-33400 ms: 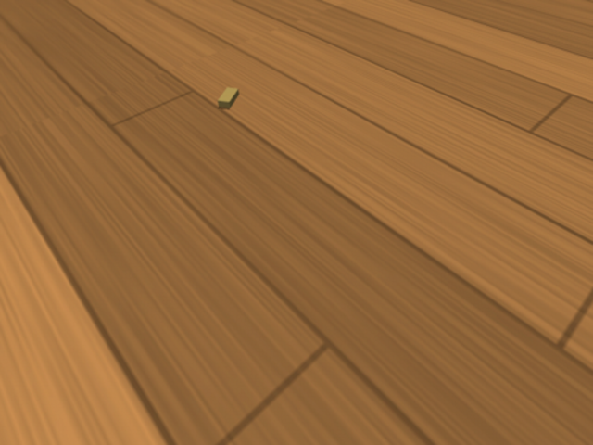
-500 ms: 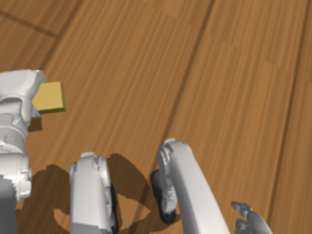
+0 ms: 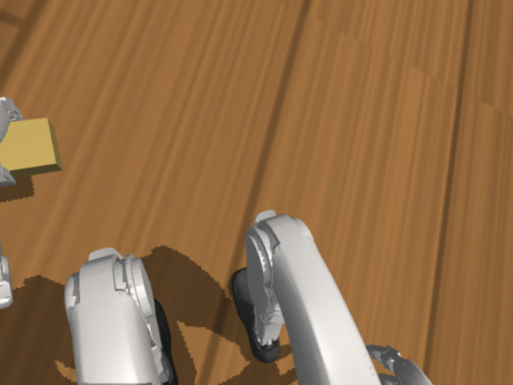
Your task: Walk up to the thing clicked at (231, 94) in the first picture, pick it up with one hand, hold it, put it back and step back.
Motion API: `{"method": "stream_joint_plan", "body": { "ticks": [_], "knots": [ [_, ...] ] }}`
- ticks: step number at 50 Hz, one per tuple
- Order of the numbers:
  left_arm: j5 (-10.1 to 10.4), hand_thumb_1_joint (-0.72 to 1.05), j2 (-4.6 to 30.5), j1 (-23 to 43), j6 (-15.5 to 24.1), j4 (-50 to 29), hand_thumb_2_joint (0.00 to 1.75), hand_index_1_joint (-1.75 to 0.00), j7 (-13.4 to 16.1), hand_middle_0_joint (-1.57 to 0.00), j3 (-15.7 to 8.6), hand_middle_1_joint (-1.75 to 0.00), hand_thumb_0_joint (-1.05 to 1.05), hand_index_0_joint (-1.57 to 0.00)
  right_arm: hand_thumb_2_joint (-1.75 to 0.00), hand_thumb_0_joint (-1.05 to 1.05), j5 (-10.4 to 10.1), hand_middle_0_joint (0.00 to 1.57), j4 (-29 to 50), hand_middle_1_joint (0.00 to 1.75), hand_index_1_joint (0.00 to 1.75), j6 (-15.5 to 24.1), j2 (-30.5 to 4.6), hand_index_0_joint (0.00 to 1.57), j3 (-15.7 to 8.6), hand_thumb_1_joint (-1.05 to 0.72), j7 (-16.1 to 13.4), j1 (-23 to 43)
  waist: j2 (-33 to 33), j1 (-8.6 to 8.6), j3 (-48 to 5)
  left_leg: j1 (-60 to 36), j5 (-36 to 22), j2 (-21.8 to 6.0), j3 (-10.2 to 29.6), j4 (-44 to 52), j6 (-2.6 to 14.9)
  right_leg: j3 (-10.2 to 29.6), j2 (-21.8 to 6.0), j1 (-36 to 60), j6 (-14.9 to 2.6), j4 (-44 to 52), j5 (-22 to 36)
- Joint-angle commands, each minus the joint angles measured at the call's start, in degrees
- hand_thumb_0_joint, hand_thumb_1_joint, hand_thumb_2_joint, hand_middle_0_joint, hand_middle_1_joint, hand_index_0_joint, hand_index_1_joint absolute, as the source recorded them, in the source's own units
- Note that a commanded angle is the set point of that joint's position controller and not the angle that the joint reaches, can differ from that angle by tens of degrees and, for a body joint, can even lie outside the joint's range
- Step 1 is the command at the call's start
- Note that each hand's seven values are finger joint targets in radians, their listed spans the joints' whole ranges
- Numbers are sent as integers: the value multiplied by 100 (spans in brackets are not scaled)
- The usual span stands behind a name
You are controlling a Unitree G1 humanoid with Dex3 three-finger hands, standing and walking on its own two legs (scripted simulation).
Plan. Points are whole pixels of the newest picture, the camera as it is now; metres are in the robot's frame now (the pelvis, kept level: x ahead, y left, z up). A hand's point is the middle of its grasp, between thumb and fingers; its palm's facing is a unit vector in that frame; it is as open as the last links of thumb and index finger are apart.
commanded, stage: crouch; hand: left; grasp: from above
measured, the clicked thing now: out of the picture +0.49 +0.31 -0.22
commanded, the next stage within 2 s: lower in 0.22 s
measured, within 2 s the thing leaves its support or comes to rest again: rests again in 1.56 s
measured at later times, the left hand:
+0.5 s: hand out of the picture +0.49 +0.31 -0.22, palm faces -0.48 -0.08 -0.87, open 10.1 cm
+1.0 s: hand (16, 157) +0.49 +0.30 -0.27, palm faces -0.46 -0.10 -0.88, open 10.1 cm
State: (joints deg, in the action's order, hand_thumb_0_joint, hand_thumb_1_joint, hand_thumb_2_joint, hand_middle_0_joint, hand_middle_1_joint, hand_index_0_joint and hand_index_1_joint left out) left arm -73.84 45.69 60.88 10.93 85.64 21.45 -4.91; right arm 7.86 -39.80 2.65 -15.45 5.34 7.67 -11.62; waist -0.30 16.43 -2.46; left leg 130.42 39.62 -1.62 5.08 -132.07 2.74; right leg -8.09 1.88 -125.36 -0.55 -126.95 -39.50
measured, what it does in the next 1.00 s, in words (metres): stands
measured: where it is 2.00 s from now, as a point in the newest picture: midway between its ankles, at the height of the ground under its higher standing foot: (211, 347)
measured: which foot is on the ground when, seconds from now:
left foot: down 0.00-1.00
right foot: down 0.00-1.00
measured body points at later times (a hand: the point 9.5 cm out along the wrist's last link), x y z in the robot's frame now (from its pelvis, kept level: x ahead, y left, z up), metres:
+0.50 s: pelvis +0.00 +0.00 -0.03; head +0.28 +0.08 +0.32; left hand +0.51 +0.31 -0.17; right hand +0.03 -0.27 -0.12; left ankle +0.07 +0.11 -0.33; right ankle +0.09 -0.11 -0.33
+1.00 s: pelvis +0.00 +0.00 -0.05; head +0.29 +0.10 +0.28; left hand +0.51 +0.30 -0.22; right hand +0.03 -0.26 -0.12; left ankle +0.07 +0.11 -0.33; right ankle +0.09 -0.11 -0.33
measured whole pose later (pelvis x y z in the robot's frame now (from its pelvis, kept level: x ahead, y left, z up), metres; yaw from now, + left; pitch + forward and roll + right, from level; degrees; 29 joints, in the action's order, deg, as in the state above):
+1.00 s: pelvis +0.00 +0.00 -0.05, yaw -5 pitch +32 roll -13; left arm -75.2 57.6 63.9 12.9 93.1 25.9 -7.3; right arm 10.6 -36.0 5.7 -17.7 13.7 8.8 -8.4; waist -5.1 20.8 6.0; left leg 136.2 40.9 -2.5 9.9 -143.2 3.0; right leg -12.7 3.2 -129.6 -0.2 -134.5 -38.7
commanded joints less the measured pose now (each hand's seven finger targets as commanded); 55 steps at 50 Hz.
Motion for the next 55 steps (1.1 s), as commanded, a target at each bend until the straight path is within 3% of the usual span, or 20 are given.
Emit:
{"method": "stream_joint_plan", "body": {
  "ticks": [1, 8, 13, 18, 20, 26, 28, 32, 34, 35, 36, 37, 38, 41, 44, 48, 50, 52, 54, 55],
  "knots": [
    [68, 76, 1612, 2194, -8, -871, 62, -59, 280, -105, -158, -63, 0, -109, -90, 0, -5, 20, 39, 30, 30, 17, -1523, 20, -395, -90, -88, -1248, 2093, 85, -4049, -3389, -1153, 67, 57, 1291, -123, -103, 174, 1583, -175, 1106, 1349],
    [55, 80, 1809, 2051, 7, -639, 65, -61, 207, -108, -148, -64, 0, -112, -90, 0, 19, 20, 46, 30, 30, 35, -1592, 20, -276, -90, -72, -1249, 2057, 158, -3833, -3037, -1136, 49, 41, 1032, -100, -148, 208, 1614, -156, 975, 1413],
    [107, 80, 2089, 1915, -16, -750, 64, -61, 133, -109, -203, -65, 0, -112, -90, 0, 18, 20, 60, 30, 30, 7, -1590, 20, -182, -91, -57, -1237, 2057, 65, -3908, -2796, -1249, 46, -57, 851, -61, -120, 247, 1967, -121, 965, 1566],
    [195, 82, 2089, 1981, -1, -933, 66, -60, 55, -112, -187, -62, 0, -115, -90, 0, -1, 20, 104, 30, 30, -19, -1683, 20, -173, -90, -42, -1186, 2163, 109, -3838, -2941, -1409, 4, 91, 799, -100, -228, 251, 1656, -164, 789, 1632],
    [190, 80, 1874, 1892, 39, -687, 64, -57, 58, -112, -40, -60, 0, -114, -90, 0, 17, 20, 100, 30, 30, -38, -1671, 20, -111, -90, -27, -1158, 1967, 262, -3586, -2709, -1315, 1, 132, 736, -87, -262, 273, 1590, -147, 761, 1600],
    [108, 84, 2156, 2008, 195, -782, 61, -58, 152, -113, -176, -61, 0, -116, -90, 0, 59, 20, 122, 30, 30, -17, -1733, 20, -70, -90, -6, -1157, 2288, 232, -3625, -2913, -1609, -15, 185, 610, -143, -349, 284, 1552, -176, 564, 1794],
    [101, 86, 2053, 1961, 216, -612, 63, -59, 190, -114, -109, -62, 0, -117, -90, 0, 82, 20, 172, 30, 30, -2, -1759, 20, -20, -90, 13, -1115, 2228, 295, -3510, -2846, -1537, -18, 185, 561, -139, -367, 299, 1521, -181, 568, 1733],
    [15, 91, 2404, 2123, 277, -768, 62, -60, 321, -117, -298, -64, 0, -121, -90, 0, 142, 20, 213, 30, 30, 54, -1851, 20, 7, -90, 19, -1130, 2357, 369, -3559, -2882, -1567, -31, 213, 465, -144, -416, 295, 1556, -168, 536, 1771],
    [-7, 93, 2343, 2049, 268, -603, 64, -60, 388, -119, -192, -64, 0, -122, -90, 0, 157, 20, 230, 30, 30, 75, -1774, 20, 89, -91, 40, -1032, 2496, 341, -3611, -2866, -1550, -49, 164, 426, -128, -395, 331, 1696, -145, 514, 1806],
    [-22, 94, 2448, 2135, 283, -824, 65, -62, 426, -120, -303, -66, 0, -123, -90, 0, 179, 20, 195, 30, 30, 92, -1800, 20, 67, -91, 48, -1128, 2456, 376, -3736, -2980, -1746, -60, 174, 384, -115, -417, 339, 1788, -121, 499, 1994],
    [-19, 94, 2317, 2005, 256, -511, 67, -63, 448, -119, -179, -67, 0, -123, -90, 0, 169, 20, 189, 30, 30, 104, -1799, 20, 103, -91, 50, -1039, 2449, 346, -3600, -2877, -1616, -57, 178, 381, -121, -413, 350, 1670, -146, 489, 1847],
    [17, 96, 2335, 2028, 251, -591, 69, -65, 474, -120, -232, -69, 0, -124, -90, 0, 187, 20, 189, 30, 30, 124, -1802, 20, 111, -90, 64, -1074, 2443, 424, -3573, -2906, -1659, -63, 203, 383, -120, -437, 349, 1688, -129, 479, 1903],
    [13, 96, 2466, 2091, 254, -625, 70, -65, 513, -121, -260, -68, 0, -124, -90, 0, 184, 20, 210, 30, 30, 128, -1828, 20, 130, -90, 57, -1001, 2515, 356, -3685, -2905, -1592, -71, 205, 380, -123, -441, 364, 1711, -130, 485, 1846],
    [-26, 89, 2414, 1998, 209, -290, 69, -61, 585, -115, -175, -64, 0, -118, -89, 0, 202, 20, 218, 30, 30, 169, -1860, 20, 185, -89, 62, -990, 2400, 503, -3310, -2662, -1451, -82, 236, 336, -115, -481, 364, 1596, -132, 445, 1759],
    [-57, 83, 2516, 1953, 186, -125, 67, -59, 650, -111, -216, -63, 0, -114, -89, 0, 212, 20, 240, 30, 30, 214, -1928, 20, 220, -89, 50, -962, 2388, 502, -3086, -2648, -1320, -93, 320, 378, -148, -537, 355, 1388, -152, 380, 1653],
    [-83, 81, 2813, 1873, 183, 59, 65, -59, 723, -108, -402, -63, 0, -112, -89, 0, 261, 20, 303, 30, 30, 278, -2041, 20, 294, -89, 39, -910, 2270, 584, -2998, -2498, -1327, -108, 336, 265, -132, -562, 373, 1533, -150, 388, 1680],
    [-47, 80, 2608, 1958, 190, 7, 65, -60, 744, -107, -232, -64, 0, -111, -89, 0, 251, 20, 393, 30, 30, 310, -1997, 20, 338, -89, 47, -807, 2350, 579, -3013, -2539, -1307, -117, 369, 307, -152, -580, 395, 1509, -161, 369, 1662],
    [-46, 81, 2820, 1963, 188, -78, 65, -61, 752, -108, -338, -65, 0, -112, -89, 0, 272, 20, 355, 30, 30, 346, -2049, 20, 341, -89, 42, -849, 2555, 555, -3126, -2777, -1440, -136, 392, 302, -179, -605, 387, 1504, -151, 341, 1738],
    [-43, 81, 2725, 2028, 202, -110, 64, -60, 726, -108, -177, -64, 0, -112, -90, 0, 277, 20, 415, 30, 30, 382, -2041, 20, 403, -89, 68, -823, 2657, 627, -3053, -2732, -1435, -141, 402, 298, -193, -609, 391, 1569, -154, 326, 1750],
    [-69, 81, 2790, 1937, 192, -16, 66, -62, 746, -108, -250, -66, 0, -111, -90, 0, 296, 20, 378, 30, 30, 391, -2099, 20, 383, -89, 62, -842, 2572, 650, -3044, -2818, -1504, -151, 434, 257, -194, -636, 382, 1526, -148, 320, 1796]
  ]
}}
